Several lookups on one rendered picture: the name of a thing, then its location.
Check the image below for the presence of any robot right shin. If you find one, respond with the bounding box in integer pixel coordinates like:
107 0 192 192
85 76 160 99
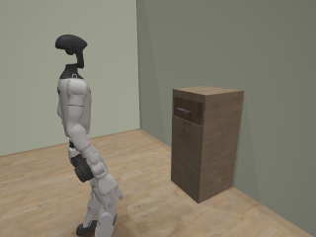
94 212 118 237

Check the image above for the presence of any robot right upper arm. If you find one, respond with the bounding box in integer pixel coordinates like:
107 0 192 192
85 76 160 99
66 79 88 138

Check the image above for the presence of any humanoid robot torso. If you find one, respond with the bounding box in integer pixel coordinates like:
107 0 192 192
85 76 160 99
57 74 92 168

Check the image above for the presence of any right robot forearm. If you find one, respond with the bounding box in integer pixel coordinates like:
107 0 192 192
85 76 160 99
70 125 108 179

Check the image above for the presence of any robot right hand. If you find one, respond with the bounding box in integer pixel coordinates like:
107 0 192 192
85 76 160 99
97 173 123 207

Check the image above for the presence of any drawer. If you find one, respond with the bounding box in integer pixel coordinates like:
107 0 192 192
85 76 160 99
174 96 203 126

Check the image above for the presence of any robot left upper arm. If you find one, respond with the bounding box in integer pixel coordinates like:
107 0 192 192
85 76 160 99
56 100 62 118

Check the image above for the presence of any cabinet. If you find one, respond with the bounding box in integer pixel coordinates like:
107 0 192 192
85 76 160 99
171 86 244 203

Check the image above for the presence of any handle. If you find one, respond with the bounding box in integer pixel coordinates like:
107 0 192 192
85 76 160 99
176 108 191 114

